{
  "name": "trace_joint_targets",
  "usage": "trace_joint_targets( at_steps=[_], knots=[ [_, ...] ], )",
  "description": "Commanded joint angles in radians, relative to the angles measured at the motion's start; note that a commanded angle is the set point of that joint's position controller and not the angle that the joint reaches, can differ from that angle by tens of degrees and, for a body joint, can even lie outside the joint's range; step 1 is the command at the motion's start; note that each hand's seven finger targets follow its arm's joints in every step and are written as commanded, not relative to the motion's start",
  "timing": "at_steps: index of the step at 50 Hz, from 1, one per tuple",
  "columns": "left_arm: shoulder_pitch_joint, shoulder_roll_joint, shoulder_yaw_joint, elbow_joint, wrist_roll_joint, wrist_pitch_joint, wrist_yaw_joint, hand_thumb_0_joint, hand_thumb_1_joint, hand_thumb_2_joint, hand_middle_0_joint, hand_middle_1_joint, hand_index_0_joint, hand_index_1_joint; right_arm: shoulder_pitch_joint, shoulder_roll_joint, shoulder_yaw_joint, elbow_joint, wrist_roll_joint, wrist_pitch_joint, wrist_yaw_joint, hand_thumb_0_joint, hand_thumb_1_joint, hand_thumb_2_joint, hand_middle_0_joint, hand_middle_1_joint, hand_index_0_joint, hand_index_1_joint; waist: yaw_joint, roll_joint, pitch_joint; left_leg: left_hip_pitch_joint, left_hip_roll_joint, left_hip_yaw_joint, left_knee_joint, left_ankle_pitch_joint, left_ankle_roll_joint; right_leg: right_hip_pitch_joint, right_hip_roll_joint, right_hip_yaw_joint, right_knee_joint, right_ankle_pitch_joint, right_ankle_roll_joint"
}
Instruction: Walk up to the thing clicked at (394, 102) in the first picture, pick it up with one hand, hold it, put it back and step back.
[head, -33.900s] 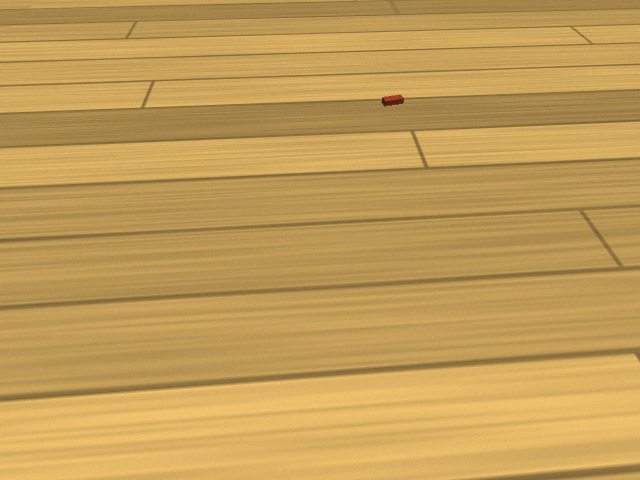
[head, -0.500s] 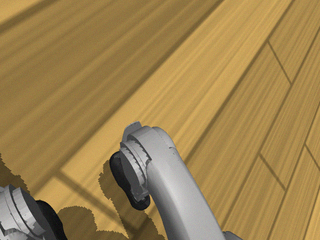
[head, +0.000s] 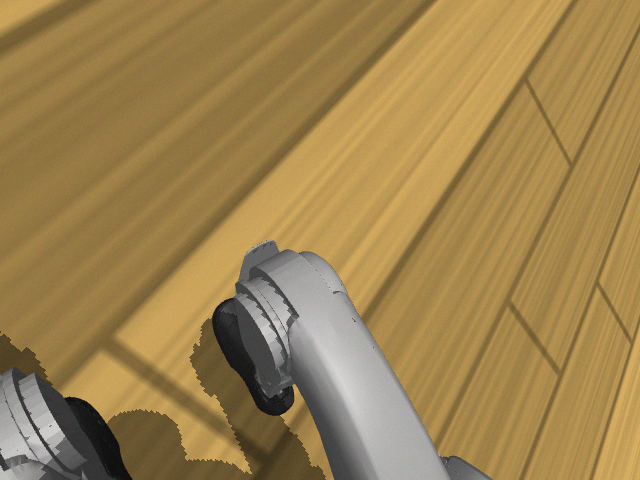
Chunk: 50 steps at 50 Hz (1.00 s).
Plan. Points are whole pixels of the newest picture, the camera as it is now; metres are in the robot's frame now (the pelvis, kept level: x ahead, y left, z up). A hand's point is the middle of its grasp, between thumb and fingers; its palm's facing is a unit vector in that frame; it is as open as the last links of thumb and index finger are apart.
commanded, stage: open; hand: left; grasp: from above
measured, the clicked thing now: out of the picture +0.48 +0.30 -0.31
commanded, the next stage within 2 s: withdraw in 0.48 s
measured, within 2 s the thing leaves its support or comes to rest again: neither
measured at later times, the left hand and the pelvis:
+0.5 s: hand out of the picture +0.47 +0.29 -0.28, palm faces -0.34 -0.29 -0.90, open 12.8 cm; pelvis +0.00 +0.00 +0.00, yaw +0 degrees
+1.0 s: hand out of the picture +0.48 +0.32 -0.17, palm faces -0.34 -0.18 -0.92, open 13.5 cm; pelvis +0.01 +0.00 +0.01, yaw +2 degrees
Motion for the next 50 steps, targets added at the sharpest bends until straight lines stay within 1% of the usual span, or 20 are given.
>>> trace_joint_targets(
  at_steps=[1,7,11,12,19,24,26,28,29,31,34,35,38,40,41,43,44,45,47,50],
  knots=[
    [-0.258,0.148,-0.03,-0.101,0.001,-0.005,0.036,0.0,-0.143,0.664,-0.452,-0.631,-0.44,-0.642,0.248,-0.332,-0.072,0.042,-0.001,-0.004,0.0,0.0,-0.886,-0.898,0.201,0.301,0.201,0.301,-0.087,0.551,-0.648,0.458,0.035,0.071,-0.246,0.234,0.01,0.444,0.034,-0.094,-0.195,0.27,-0.063],
    [-0.25,0.158,-0.022,-0.093,0.01,-0.002,0.045,0.0,-0.237,0.757,-0.372,-0.715,-0.356,-0.73,0.25,-0.334,-0.075,0.029,0.006,0.0,-0.002,0.0,-0.884,-0.898,0.201,0.301,0.201,0.301,-0.073,0.563,-0.661,0.477,0.042,0.06,-0.268,0.233,0.001,0.449,0.035,-0.099,-0.193,0.269,-0.068],
    [-0.254,0.162,-0.024,-0.109,-0.001,0.001,0.041,0.0,-0.274,0.806,-0.349,-0.736,-0.326,-0.757,0.252,-0.331,-0.069,0.024,-0.002,0.002,-0.002,0.0,-0.884,-0.898,0.201,0.301,0.201,0.301,-0.091,0.544,-0.672,0.462,0.037,0.078,-0.25,0.246,0.01,0.49,0.04,-0.091,-0.208,0.284,-0.06],
    [-0.251,0.174,-0.02,-0.107,-0.001,0.0,0.046,0.0,-0.262,0.801,-0.348,-0.748,-0.33,-0.765,0.252,-0.335,-0.07,0.028,-0.001,0.004,-0.004,0.0,-0.883,-0.898,0.201,0.301,0.201,0.301,-0.079,0.549,-0.683,0.459,0.04,0.08,-0.25,0.249,0.009,0.501,0.042,-0.092,-0.213,0.285,-0.06],
    [-0.256,0.157,-0.033,-0.12,-0.011,0.004,0.037,0.0,-0.355,0.88,-0.266,-0.82,-0.244,-0.84,0.245,-0.328,-0.07,0.028,-0.001,0.002,-0.005,0.0,-0.882,-0.897,0.201,0.301,0.201,0.301,-0.091,0.572,-0.658,0.49,0.041,0.066,-0.26,0.243,0.004,0.469,0.037,-0.096,-0.204,0.283,-0.064],
    [-0.248,0.153,-0.028,-0.111,-0.002,0.006,0.04,0.0,-0.404,0.933,-0.223,-0.862,-0.199,-0.885,0.244,-0.327,-0.068,0.025,0.007,0.001,-0.002,0.0,-0.88,-0.897,0.201,0.301,0.201,0.301,-0.076,0.573,-0.649,0.491,0.044,0.059,-0.264,0.262,0.001,0.446,0.032,-0.1,-0.195,0.291,-0.068],
    [-0.245,0.149,-0.036,-0.114,-0.007,0.008,0.036,0.0,-0.407,0.981,-0.228,-0.876,-0.197,-0.905,0.244,-0.334,-0.067,0.019,0.0,0.002,0.001,0.0,-0.879,-0.897,0.201,0.301,0.201,0.301,-0.087,0.555,-0.638,0.464,0.04,0.07,-0.256,0.239,0.008,0.463,0.036,-0.096,-0.209,0.275,-0.063],
    [-0.255,0.153,-0.032,-0.124,-0.009,0.006,0.029,0.0,-0.421,0.978,-0.214,-0.883,-0.184,-0.91,0.253,-0.331,-0.067,0.028,0.0,0.0,0.0,0.0,-0.88,-0.896,0.201,0.301,0.201,0.301,-0.092,0.554,-0.637,0.46,0.037,0.068,-0.261,0.23,0.008,0.459,0.035,-0.096,-0.206,0.268,-0.064],
    [-0.243,0.169,-0.021,-0.115,-0.014,0.007,0.033,0.0,-0.425,0.977,-0.198,-0.895,-0.172,-0.919,0.249,-0.342,-0.071,0.021,0.003,0.0,-0.001,0.0,-0.876,-0.895,0.201,0.301,0.201,0.301,-0.08,0.545,-0.654,0.459,0.042,0.066,-0.263,0.235,0.008,0.465,0.037,-0.096,-0.214,0.268,-0.063],
    [-0.254,0.159,-0.033,-0.14,-0.01,0.01,0.034,0.0,-0.369,0.872,-0.194,-0.846,-0.195,-0.843,0.255,-0.336,-0.069,0.022,0.005,0.003,-0.002,0.0,-0.897,-0.899,0.2,0.3,0.2,0.3,-0.077,0.576,-0.682,0.499,0.045,0.066,-0.264,0.269,0.003,0.482,0.037,-0.096,-0.21,0.297,-0.065],
    [-0.262,0.157,-0.029,-0.178,-0.008,0.017,0.026,0.0,-0.38,0.876,-0.196,-0.841,-0.193,-0.842,0.265,-0.326,-0.078,0.021,0.007,0.009,0.0,0.0,-0.902,-0.902,0.2,0.3,0.2,0.3,-0.072,0.603,-0.715,0.519,0.042,0.077,-0.269,0.288,0.002,0.513,0.04,-0.092,-0.206,0.318,-0.067],
    [-0.269,0.175,-0.013,-0.213,-0.003,0.019,0.022,0.0,-0.389,0.887,-0.184,-0.854,-0.182,-0.854,0.269,-0.328,-0.089,0.028,0.013,0.014,0.0,0.0,-0.901,-0.901,0.2,0.3,0.2,0.3,-0.051,0.633,-0.754,0.533,0.043,0.08,-0.278,0.292,-0.002,0.515,0.038,-0.09,-0.21,0.318,-0.069],
    [-0.316,0.158,-0.028,-0.386,0.008,0.024,-0.014,0.0,-0.418,0.901,-0.184,-0.845,-0.172,-0.856,0.243,-0.314,-0.121,0.013,0.035,0.021,-0.005,0.0,-0.907,-0.905,0.2,0.3,0.2,0.3,-0.014,0.729,-0.849,0.627,0.045,0.077,-0.293,0.301,-0.014,0.461,0.037,-0.088,-0.189,0.312,-0.084],
    [-0.246,0.118,-0.048,-0.447,0.028,0.041,-0.055,0.0,-0.41,0.892,-0.198,-0.834,-0.185,-0.847,0.248,-0.296,-0.148,0.024,0.054,0.037,-0.008,0.0,-0.909,-0.906,0.2,0.3,0.2,0.3,0.027,0.763,-0.913,0.658,0.037,0.095,-0.303,0.338,-0.016,0.471,0.039,-0.078,-0.184,0.332,-0.091],
    [-0.192,0.116,-0.034,-0.494,0.036,0.05,-0.079,0.0,-0.406,0.889,-0.201,-0.829,-0.188,-0.841,0.26,-0.29,-0.168,0.039,0.065,0.046,-0.008,0.0,-0.907,-0.906,0.2,0.3,0.2,0.3,0.066,0.785,-0.971,0.666,0.034,0.105,-0.302,0.372,-0.016,0.475,0.038,-0.069,-0.179,0.357,-0.092],
    [-0.085,0.062,-0.056,-0.54,0.038,0.073,-0.141,0.0,-0.407,0.887,-0.205,-0.829,-0.191,-0.842,0.244,-0.263,-0.195,0.042,0.089,0.072,-0.007,0.0,-0.906,-0.905,0.2,0.3,0.2,0.3,0.115,0.748,-1.006,0.616,0.024,0.137,-0.297,0.391,-0.006,0.499,0.045,-0.048,-0.19,0.38,-0.091],
    [-0.059,0.049,-0.048,-0.569,0.032,0.079,-0.174,0.0,-0.424,0.902,-0.191,-0.839,-0.175,-0.854,0.247,-0.257,-0.215,0.053,0.106,0.087,-0.007,0.0,-0.907,-0.906,0.2,0.3,0.2,0.3,0.134,0.725,-1.005,0.576,0.019,0.146,-0.3,0.378,-0.002,0.471,0.042,-0.042,-0.184,0.37,-0.093],
    [-0.006,-0.001,-0.076,-0.55,0.035,0.087,-0.213,0.0,-0.446,0.919,-0.177,-0.861,-0.161,-0.877,0.243,-0.247,-0.225,0.052,0.116,0.103,-0.008,0.0,-0.909,-0.906,0.2,0.3,0.2,0.3,0.145,0.684,-0.958,0.509,0.016,0.16,-0.301,0.353,0.006,0.47,0.045,-0.03,-0.189,0.358,-0.092],
    [0.088,0.015,-0.051,-0.577,0.062,0.084,-0.286,0.0,-0.45,0.928,-0.171,-0.873,-0.155,-0.889,0.262,-0.258,-0.257,0.048,0.126,0.144,-0.021,0.0,-0.907,-0.906,0.2,0.3,0.2,0.3,0.166,0.589,-0.902,0.422,0.007,0.173,-0.302,0.318,0.015,0.457,0.042,-0.019,-0.2,0.32,-0.098],
    [0.097,-0.172,-0.163,-0.675,0.059,0.035,-0.422,0.0,-0.453,0.947,-0.163,-0.894,-0.145,-0.912,0.256,-0.246,-0.296,0.007,0.141,0.198,-0.045,0.0,-0.903,-0.905,0.2,0.3,0.2,0.3,0.134,0.462,-0.858,0.425,-0.006,0.157,-0.346,0.263,0.017,0.421,0.029,-0.022,-0.244,0.238,-0.109]
  ],
)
